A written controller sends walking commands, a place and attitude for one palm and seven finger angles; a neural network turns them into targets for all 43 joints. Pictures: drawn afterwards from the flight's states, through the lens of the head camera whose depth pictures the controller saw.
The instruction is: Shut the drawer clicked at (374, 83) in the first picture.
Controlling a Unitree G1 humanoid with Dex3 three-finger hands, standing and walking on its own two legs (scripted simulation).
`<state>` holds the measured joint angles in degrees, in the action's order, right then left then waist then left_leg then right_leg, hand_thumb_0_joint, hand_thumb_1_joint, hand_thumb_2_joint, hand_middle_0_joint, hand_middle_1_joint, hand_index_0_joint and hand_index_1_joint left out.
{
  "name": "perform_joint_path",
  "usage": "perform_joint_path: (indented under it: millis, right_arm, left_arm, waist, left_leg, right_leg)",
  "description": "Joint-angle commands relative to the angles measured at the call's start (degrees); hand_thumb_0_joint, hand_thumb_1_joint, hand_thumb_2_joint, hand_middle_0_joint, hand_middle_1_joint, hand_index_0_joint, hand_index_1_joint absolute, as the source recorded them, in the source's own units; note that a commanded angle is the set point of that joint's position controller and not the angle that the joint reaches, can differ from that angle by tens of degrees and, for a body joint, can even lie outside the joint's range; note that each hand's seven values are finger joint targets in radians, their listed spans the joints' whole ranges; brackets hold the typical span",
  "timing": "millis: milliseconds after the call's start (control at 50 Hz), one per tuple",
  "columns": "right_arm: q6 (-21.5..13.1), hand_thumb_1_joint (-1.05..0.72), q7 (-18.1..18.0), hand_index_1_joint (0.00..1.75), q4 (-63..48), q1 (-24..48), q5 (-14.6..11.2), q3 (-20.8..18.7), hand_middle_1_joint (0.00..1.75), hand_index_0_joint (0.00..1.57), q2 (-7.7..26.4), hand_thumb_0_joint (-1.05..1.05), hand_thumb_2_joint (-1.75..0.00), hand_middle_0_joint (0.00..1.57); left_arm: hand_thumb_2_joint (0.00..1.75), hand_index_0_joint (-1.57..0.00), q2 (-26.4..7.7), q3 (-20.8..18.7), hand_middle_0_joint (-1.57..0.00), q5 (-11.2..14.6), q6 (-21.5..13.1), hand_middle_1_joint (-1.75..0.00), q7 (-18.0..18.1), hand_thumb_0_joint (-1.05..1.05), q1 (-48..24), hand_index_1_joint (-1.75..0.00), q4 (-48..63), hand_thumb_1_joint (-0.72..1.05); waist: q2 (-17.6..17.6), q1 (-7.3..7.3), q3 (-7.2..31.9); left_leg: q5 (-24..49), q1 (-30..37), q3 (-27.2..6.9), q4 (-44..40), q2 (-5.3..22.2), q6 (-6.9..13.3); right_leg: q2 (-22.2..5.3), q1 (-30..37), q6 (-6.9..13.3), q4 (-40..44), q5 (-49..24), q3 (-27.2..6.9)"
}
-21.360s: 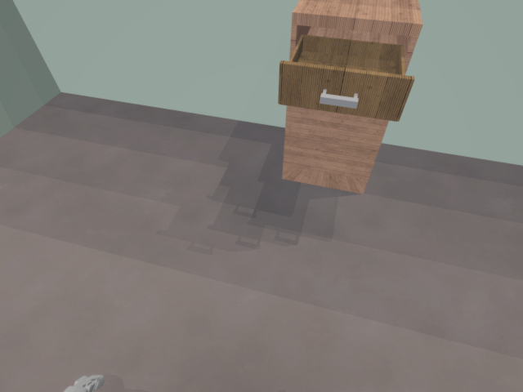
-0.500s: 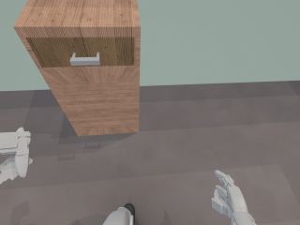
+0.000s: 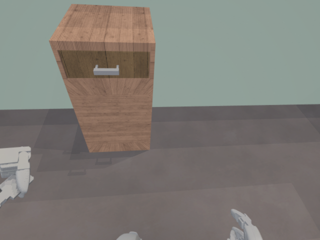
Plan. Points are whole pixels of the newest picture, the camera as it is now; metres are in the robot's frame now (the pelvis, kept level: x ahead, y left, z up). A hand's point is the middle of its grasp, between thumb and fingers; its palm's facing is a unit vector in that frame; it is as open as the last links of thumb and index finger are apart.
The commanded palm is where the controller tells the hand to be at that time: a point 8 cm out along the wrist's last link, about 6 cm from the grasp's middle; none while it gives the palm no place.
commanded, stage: stop stepping back and stand still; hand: left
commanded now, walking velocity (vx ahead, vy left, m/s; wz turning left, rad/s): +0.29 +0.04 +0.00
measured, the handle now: (107, 69) +0.80 +0.30 -0.04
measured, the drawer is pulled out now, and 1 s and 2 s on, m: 0.00 0.00 0.00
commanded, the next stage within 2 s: let the arm hang, fingers relaxed in 0.46 s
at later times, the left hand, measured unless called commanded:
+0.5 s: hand (9, 189) +0.16 +0.26 +0.16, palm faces +0.42 -0.81 -0.42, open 3.2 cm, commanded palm +0.10 +0.30 +0.18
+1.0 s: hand out of the picture -0.03 +0.22 -0.17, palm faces +0.08 -0.97 -0.23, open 3.9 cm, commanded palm none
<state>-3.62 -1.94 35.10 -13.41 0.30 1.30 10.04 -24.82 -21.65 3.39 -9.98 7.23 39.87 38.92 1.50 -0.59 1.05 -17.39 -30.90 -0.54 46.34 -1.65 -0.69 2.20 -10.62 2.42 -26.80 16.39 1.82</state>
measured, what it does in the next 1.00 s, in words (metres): steps on the spot: left foot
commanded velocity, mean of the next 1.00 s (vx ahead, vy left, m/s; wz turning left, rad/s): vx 0.04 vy -0.01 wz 0.00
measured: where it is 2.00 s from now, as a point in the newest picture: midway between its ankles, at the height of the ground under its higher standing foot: outside the picture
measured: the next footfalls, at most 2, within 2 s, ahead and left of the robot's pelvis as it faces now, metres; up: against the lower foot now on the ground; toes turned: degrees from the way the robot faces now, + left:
left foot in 0.12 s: +0.05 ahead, +0.12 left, +0.00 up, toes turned +4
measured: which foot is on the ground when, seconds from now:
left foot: up 0.00-0.10, down 0.12-1.00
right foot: down 0.00-1.00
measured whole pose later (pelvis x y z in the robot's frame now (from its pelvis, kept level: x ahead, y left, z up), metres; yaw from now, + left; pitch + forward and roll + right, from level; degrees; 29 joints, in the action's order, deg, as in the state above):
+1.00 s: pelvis -0.01 +0.02 +0.01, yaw +4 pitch -1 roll -1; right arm 1.4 -0.9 59.3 -15.5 1.2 -0.1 10.2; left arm -13.0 -1.1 -1.2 1.6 1.2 17.9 -59.2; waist 0.8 -0.6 -3.6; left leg -12.1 -13.6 0.7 26.6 -0.9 1.9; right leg -0.4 -9.8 0.3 -24.3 13.5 3.8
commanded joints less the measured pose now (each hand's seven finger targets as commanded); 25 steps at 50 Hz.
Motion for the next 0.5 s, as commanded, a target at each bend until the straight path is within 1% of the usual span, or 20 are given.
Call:
perform_joint_path:
  millis: [0, 40, 60, 80, 100, 120, 140, 160, 200, 240, 260, 280, 300, 320, 340, 360, 380, 420, 460, 480]
  right_arm:
    - [-3.24, -0.9, -2.67, 0.3, -7.4, 7.24, -0.49, -3.49, 0.3, 0.2, 7.94, 0.0, -0.9, 0.2]
    - [-4.82, -0.9, -3.38, 0.3, -6.89, 7.19, -0.62, -3.11, 0.3, 0.2, 8.02, 0.0, -0.9, 0.2]
    - [-5.7, -0.9, -3.61, 0.3, -7.26, 6.2, -0.56, -3.15, 0.3, 0.2, 8.6, 0.0, -0.9, 0.2]
    - [-6.33, -0.9, -3.58, 0.3, -8.25, 5.72, -0.5, -3.36, 0.3, 0.2, 9.6, 0.0, -0.9, 0.2]
    - [-6.76, -0.9, -3.24, 0.3, -8.85, 5.0, -0.72, -3.37, 0.3, 0.2, 9.87, 0.0, -0.9, 0.2]
    - [-7.16, -0.9, -2.93, 0.3, -7.42, 4.88, -0.18, -2.88, 0.3, 0.2, 7.98, 0.0, -0.9, 0.2]
    - [-7.55, -0.9, -2.69, 0.3, -7.34, 5.0, 0.25, -2.62, 0.3, 0.2, 6.91, 0.0, -0.9, 0.2]
    - [-8.0, -0.9, -2.32, 0.3, -7.35, 5.07, 0.35, -2.82, 0.3, 0.2, 7.23, 0.0, -0.9, 0.2]
    - [-7.98, -0.9, -1.48, 0.3, -7.13, 5.59, -0.17, -2.81, 0.3, 0.2, 8.02, 0.0, -0.9, 0.2]
    - [-7.18, -0.9, -1.31, 0.3, -7.54, 5.55, -0.39, -3.15, 0.3, 0.2, 8.32, 0.0, -0.9, 0.2]
    - [-6.55, -0.9, -1.34, 0.3, -7.73, 5.42, -0.27, -3.37, 0.3, 0.2, 8.26, 0.0, -0.9, 0.2]
    - [-6.02, -0.9, -1.42, 0.3, -7.93, 5.3, -0.3, -3.75, 0.3, 0.2, 8.05, 0.0, -0.9, 0.2]
    - [-5.25, -0.9, -1.45, 0.3, -7.99, 4.92, -0.36, -4.18, 0.3, 0.2, 7.72, 0.0, -0.9, 0.2]
    - [-4.5, -0.9, -1.43, 0.3, -7.71, 4.74, -0.61, -4.47, 0.3, 0.2, 7.87, 0.0, -0.9, 0.2]
    - [-4.3, -0.9, -1.23, 0.3, -7.45, 4.66, -0.56, -4.39, 0.3, 0.2, 7.57, 0.0, -0.9, 0.2]
    - [-4.32, -0.9, -1.15, 0.3, -7.26, 4.53, -0.58, -4.23, 0.3, 0.2, 7.69, 0.0, -0.9, 0.2]
    - [-4.36, -0.9, -1.32, 0.3, -6.91, 4.44, -0.55, -3.69, 0.3, 0.2, 7.22, 0.0, -0.9, 0.2]
    - [-4.66, -0.9, -2.07, 0.3, -7.12, 5.32, -0.5, -3.14, 0.3, 0.2, 7.24, 0.0, -0.9, 0.2]
    - [-5.47, -0.9, -2.42, 0.3, -8.5, 6.44, -0.36, -3.62, 0.3, 0.2, 9.2, 0.0, -0.9, 0.2]
    - [-5.82, -0.9, -2.31, 0.3, -8.38, 6.42, -0.79, -3.49, 0.3, 0.2, 8.79, 0.0, -0.9, 0.2]
  left_arm:
    - [0.9, -1.4, -5.47, -4.0, -1.4, -0.9, -1.82, -1.6, 2.81, 0.0, -10.08, -1.6, 1.71, 0.9]
    - [0.9, -1.4, -5.07, -3.11, -1.4, -1.69, -2.69, -1.6, 2.95, 0.0, -12.6, -1.6, 1.44, 0.9]
    - [0.9, -1.4, -4.61, -2.3, -1.4, -1.8, -3.32, -1.6, 3.06, 0.0, -12.36, -1.6, 3.47, 0.9]
    - [0.9, -1.4, -4.68, -2.37, -1.4, -1.92, -4.06, -1.6, 3.15, 0.0, -12.93, -1.6, 6.57, 0.9]
    - [0.9, -1.4, -6.14, -3.77, -1.4, -2.15, -4.46, -1.6, 3.25, 0.0, -12.36, -1.6, 9.18, 0.9]
    - [0.9, -1.4, -7.3, -5.21, -1.4, -1.78, -4.87, -1.6, 2.95, 0.0, -9.7, -1.6, 8.67, 0.9]
    - [0.9, -1.4, -6.89, -5.27, -1.4, -2.12, -4.79, -1.6, 2.89, 0.0, -9.87, -1.6, 10.4, 0.9]
    - [0.9, -1.4, -6.69, -5.61, -1.4, -2.13, -4.7, -1.6, 2.87, 0.0, -8.85, -1.6, 10.75, 0.9]
    - [0.9, -1.4, -5.34, -5.34, -1.4, -1.96, -4.34, -1.6, 2.79, 0.0, -3.9, -1.6, 8.61, 0.9]
    - [0.9, -1.4, -5.27, -5.83, -1.4, -2.0, -4.4, -1.6, 2.67, 0.0, -2.21, -1.6, 6.73, 0.9]
    - [0.9, -1.4, -5.74, -6.64, -1.4, -1.95, -4.61, -1.6, 2.7, 0.0, -2.56, -1.6, 5.17, 0.9]
    - [0.9, -1.4, -6.28, -7.18, -1.4, -1.95, -4.64, -1.6, 2.72, 0.0, -3.45, -1.6, 4.09, 0.9]
    - [0.9, -1.4, -6.04, -7.0, -1.4, -1.96, -4.44, -1.6, 2.74, 0.0, -3.54, -1.6, 3.06, 0.9]
    - [0.9, -1.4, -6.12, -6.7, -1.4, -1.84, -4.13, -1.6, 2.95, 0.0, -4.5, -1.6, 2.66, 0.9]
    - [0.9, -1.4, -5.87, -6.17, -1.4, -1.71, -4.58, -1.6, 2.93, 0.0, -5.73, -1.6, 2.89, 0.9]
    - [0.9, -1.4, -6.04, -6.24, -1.4, -1.66, -5.07, -1.6, 2.95, 0.0, -7.27, -1.6, 3.09, 0.9]
    - [0.9, -1.4, -5.81, -5.94, -1.4, -1.69, -5.22, -1.6, 2.98, 0.0, -7.92, -1.6, 3.03, 0.9]
    - [0.9, -1.4, -4.89, -4.61, -1.4, -1.68, -5.25, -1.6, 3.05, 0.0, -8.07, -1.6, 4.1, 0.9]
    - [0.9, -1.4, -4.83, -4.41, -1.4, -1.66, -6.01, -1.6, 3.01, 0.0, -7.66, -1.6, 7.8, 0.9]
    - [0.9, -1.4, -5.03, -4.81, -1.4, -1.75, -6.04, -1.6, 2.78, 0.0, -6.4, -1.6, 6.85, 0.9]
  waist:
    - [5.78, 2.59, -4.63]
    - [0.14, 2.23, -5.48]
    - [-4.96, 2.05, -4.9]
    - [-12.35, 1.71, -3.81]
    - [-14.43, 1.46, -0.43]
    - [-17.56, 1.97, 1.49]
    - [-16.62, 2.34, 0.21]
    - [-12.34, 2.04, -0.89]
    - [-9.62, 1.04, 0.25]
    - [-7.31, 1.46, 0.71]
    - [-5.77, 1.79, -0.58]
    - [-1.29, 1.81, -1.34]
    - [4.49, 1.72, -2.5]
    - [7.68, 1.83, -3.28]
    - [8.27, 2.09, -2.54]
    - [7.09, 2.28, -1.86]
    - [5.15, 2.46, -1.61]
    - [0.08, 2.72, -1.2]
    - [-10.81, 1.41, -0.53]
    - [-11.52, 0.92, 0.61]
  left_leg:
    - [-3.79, 13.24, -0.3, -0.64, 4.45, 1.66]
    - [-4.01, 16.69, 2.3, -18.36, 3.52, 2.8]
    - [-6.08, 18.3, -0.28, -25.28, 4.8, 3.88]
    - [-5.79, 19.15, -8.05, -29.07, 9.62, 6.29]
    - [2.88, 21.91, -14.53, -28.52, 14.48, 8.58]
    - [-3.08, 21.63, -19.36, -32.45, 16.73, 8.7]
    - [-6.23, 17.84, -22.22, -35.36, 17.53, 9.68]
    - [-3.45, 16.39, -20.74, -34.27, 17.63, 10.3]
    - [0.68, 12.43, -11.42, -28.79, 14.67, 8.09]
    - [-8.71, 4.9, -5.85, -25.78, 10.35, 5.46]
    - [-12.85, 2.3, -4.12, -23.68, 8.49, 4.59]
    - [-15.59, 1.58, -1.69, -18.59, 5.47, 3.57]
    - [-13.76, 1.44, 0.06, -9.75, 2.82, 2.6]
    - [-9.62, 0.64, 1.45, -1.03, 2.34, 2.07]
    - [-6.34, 1.17, 1.11, 2.75, 2.6, 1.94]
    - [-6.73, 2.18, 0.14, 0.44, 3.87, 2.08]
    - [-6.13, 7.07, -0.08, -6.2, 4.82, 2.51]
    - [-0.17, 17.85, 0.82, -20.01, 4.09, 3.11]
    - [0.34, 18.23, -11.83, -28.21, 11.94, 6.34]
    - [-4.86, 15.3, -14.78, -31.06, 14.2, 6.72]
  right_leg:
    - [-15.58, -19.75, 4.73, 15.61, 18.53, -9.74]
    - [-12.37, -14.71, 3.21, 10.84, 16.7, -8.72]
    - [-10.03, -12.15, 1.98, 5.93, 13.22, -7.87]
    - [-5.22, -11.25, -0.21, -1.83, 7.69, -4.7]
    - [-2.11, -11.44, -2.04, -9.57, 1.81, -1.18]
    - [-1.94, -13.58, -2.91, -13.81, 8.52, -0.09]
    - [-2.14, -12.38, -2.72, -17.17, 11.46, -0.96]
    - [-2.66, -11.04, -2.62, -15.83, 10.43, -1.57]
    - [-2.31, -2.33, -2.81, -4.94, 5.45, 0.24]
    - [-2.45, 6.61, -2.04, 1.83, 2.21, -0.15]
    - [-4.14, 6.33, -0.65, 3.99, 5.31, -3.45]
    - [-6.91, 2.51, 1.22, 7.33, 14.57, -10.16]
    - [-11.64, -2.63, 4.2, 13.01, 25.77, -19.57]
    - [-16.85, -3.86, 7.09, 16.88, 28.33, -26.7]
    - [-18.81, -2.83, 8.79, 16.44, 21.4, -27.43]
    - [-19.19, -1.83, 9.12, 14.22, 13.92, -23.41]
    - [-17.98, -4.11, 7.8, 11.94, 9.95, -18.54]
    - [-11.73, -8.31, 3.08, 6.04, 8.19, -8.76]
    - [-3.87, -7.56, -1.57, -3.52, 1.91, -3.03]
    - [-2.6, -4.84, -2.75, -5.44, 2.96, -1.58]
